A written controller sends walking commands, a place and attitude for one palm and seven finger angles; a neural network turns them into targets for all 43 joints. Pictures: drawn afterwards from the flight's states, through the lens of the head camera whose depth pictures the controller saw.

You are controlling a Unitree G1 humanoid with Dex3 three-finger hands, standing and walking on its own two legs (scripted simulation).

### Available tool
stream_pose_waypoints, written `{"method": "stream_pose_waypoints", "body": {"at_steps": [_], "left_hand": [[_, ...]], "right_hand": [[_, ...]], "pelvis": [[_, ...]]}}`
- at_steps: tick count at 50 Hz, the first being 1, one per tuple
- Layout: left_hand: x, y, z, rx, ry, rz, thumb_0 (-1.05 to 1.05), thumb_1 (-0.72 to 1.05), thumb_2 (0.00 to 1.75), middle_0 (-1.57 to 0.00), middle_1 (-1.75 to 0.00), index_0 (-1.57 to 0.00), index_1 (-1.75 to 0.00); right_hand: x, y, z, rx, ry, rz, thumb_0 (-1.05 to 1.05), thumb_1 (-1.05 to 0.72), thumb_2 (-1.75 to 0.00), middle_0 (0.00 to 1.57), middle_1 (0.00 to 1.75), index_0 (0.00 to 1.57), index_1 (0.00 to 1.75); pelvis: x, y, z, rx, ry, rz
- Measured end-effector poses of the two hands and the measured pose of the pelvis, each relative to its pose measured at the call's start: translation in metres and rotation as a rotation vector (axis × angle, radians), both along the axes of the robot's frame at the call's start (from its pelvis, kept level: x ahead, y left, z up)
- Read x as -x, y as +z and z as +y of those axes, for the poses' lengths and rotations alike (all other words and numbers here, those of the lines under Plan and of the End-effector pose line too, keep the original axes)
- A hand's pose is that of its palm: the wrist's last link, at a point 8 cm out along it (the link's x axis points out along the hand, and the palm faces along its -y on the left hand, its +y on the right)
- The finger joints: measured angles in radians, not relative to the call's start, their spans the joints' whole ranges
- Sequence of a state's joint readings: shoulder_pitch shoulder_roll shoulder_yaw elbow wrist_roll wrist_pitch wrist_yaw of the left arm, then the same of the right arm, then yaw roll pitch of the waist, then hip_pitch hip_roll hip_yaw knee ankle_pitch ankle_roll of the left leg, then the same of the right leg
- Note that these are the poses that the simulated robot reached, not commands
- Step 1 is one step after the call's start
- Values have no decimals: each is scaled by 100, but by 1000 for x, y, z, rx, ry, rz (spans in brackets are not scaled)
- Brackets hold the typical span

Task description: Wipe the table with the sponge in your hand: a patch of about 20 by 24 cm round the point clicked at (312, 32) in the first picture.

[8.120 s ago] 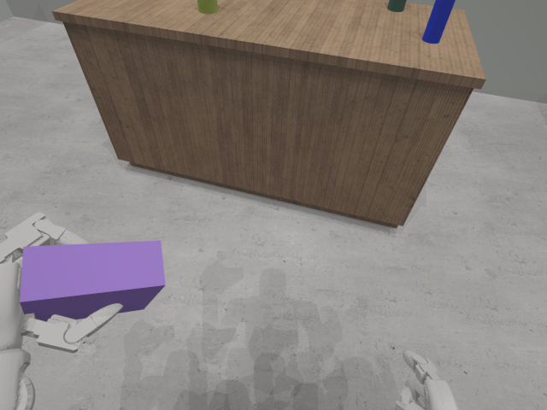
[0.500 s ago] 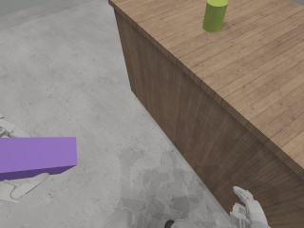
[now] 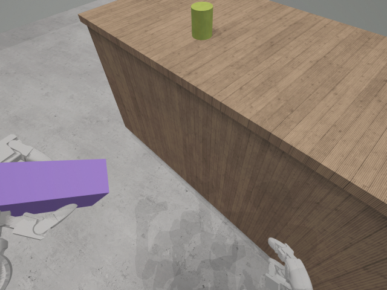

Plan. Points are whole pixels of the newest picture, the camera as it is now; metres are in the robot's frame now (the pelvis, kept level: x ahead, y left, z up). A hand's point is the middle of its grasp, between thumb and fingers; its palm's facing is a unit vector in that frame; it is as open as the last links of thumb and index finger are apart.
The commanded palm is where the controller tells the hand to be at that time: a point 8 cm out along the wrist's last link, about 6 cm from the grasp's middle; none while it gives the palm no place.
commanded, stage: turn to face it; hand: left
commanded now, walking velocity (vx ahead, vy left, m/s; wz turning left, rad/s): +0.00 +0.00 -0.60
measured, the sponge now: (70, 187) +0.22 +0.22 +0.16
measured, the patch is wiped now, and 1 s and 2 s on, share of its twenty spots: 0.00 0.00 0.00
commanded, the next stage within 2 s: take the last steps up to it in 1.78 s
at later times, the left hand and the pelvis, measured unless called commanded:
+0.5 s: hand (100, 202) +0.20 +0.16 +0.17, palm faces +0.17 -0.86 -0.47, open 9.5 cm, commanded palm +0.16 +0.19 +0.19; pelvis -0.07 -0.03 +0.00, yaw -17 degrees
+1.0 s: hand (213, 243) +0.16 +0.00 +0.19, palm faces -0.19 -0.81 -0.55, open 9.6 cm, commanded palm +0.14 +0.07 +0.19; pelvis -0.15 -0.07 +0.01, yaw -34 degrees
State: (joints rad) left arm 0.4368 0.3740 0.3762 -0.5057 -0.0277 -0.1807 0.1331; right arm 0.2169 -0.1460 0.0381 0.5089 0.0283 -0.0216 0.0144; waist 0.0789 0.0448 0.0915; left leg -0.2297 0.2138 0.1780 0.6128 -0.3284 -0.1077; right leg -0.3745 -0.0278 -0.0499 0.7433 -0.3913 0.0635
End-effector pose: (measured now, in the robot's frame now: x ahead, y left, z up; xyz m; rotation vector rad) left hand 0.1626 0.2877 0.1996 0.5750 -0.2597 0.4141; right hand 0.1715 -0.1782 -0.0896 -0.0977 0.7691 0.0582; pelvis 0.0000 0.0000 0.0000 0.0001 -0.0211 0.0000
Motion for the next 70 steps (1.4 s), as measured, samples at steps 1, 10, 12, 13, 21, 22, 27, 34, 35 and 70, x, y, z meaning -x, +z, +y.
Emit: {"method": "stream_pose_waypoints", "body": {"at_steps": [1,10,12,13,21,22,27,34,35,70], "left_hand": [[-6,-3,-10,-8,-18,-2,-1,-45,100,-80,-135,-81,-134],[-37,-5,-86,-35,-282,79,-1,-44,100,-80,-135,-81,-134],[-34,3,-94,-72,-335,83,-1,-44,100,-80,-135,-81,-134],[-31,8,-97,-90,-357,75,-1,-44,100,-80,-135,-81,-134],[-12,7,-84,-65,-377,-2,-1,-45,100,-80,-135,-81,-134],[-11,2,-82,-45,-366,0,-1,-45,100,-80,-135,-81,-134],[-5,-11,-90,49,-330,15,-1,-45,100,-80,-135,-81,-134],[-5,-6,-161,61,-470,-23,-1,-45,100,-80,-135,-81,-134],[-5,-5,-174,33,-497,-34,-1,-45,100,-80,-135,-81,-134],[50,5,-308,-6,-943,-53,-1,-45,100,-80,-135,-81,-134]], "right_hand": [[7,-7,-7,-7,-7,9,1,-90,-90,20,30,20,30],[76,-10,-104,113,-226,140,2,-91,-90,20,30,20,30],[89,0,-122,148,-276,138,2,-91,-90,20,30,20,30],[96,4,-130,165,-296,135,2,-91,-90,20,30,20,30],[136,27,-149,243,-387,90,1,-91,-90,19,30,20,30],[140,29,-146,242,-393,79,1,-91,-90,19,30,20,30],[159,27,-125,169,-409,28,1,-91,-90,19,30,20,30],[190,7,-112,28,-408,-15,1,-91,-90,20,30,20,30],[197,1,-116,13,-415,-20,1,-90,-90,20,30,20,30],[408,4,-132,16,-862,-25,1,-90,-90,20,30,20,30]], "pelvis": [[2,-4,-7,-2,-8,-1],[35,3,-34,-26,-111,18],[40,6,-36,-29,-135,26],[42,6,-36,-29,-147,29],[63,2,-30,-34,-235,26],[66,2,-29,-37,-254,17],[78,6,-33,-3,-320,-1],[107,0,-58,17,-411,4],[112,-4,-64,14,-423,5],[216,-2,-66,4,-854,18]]}}
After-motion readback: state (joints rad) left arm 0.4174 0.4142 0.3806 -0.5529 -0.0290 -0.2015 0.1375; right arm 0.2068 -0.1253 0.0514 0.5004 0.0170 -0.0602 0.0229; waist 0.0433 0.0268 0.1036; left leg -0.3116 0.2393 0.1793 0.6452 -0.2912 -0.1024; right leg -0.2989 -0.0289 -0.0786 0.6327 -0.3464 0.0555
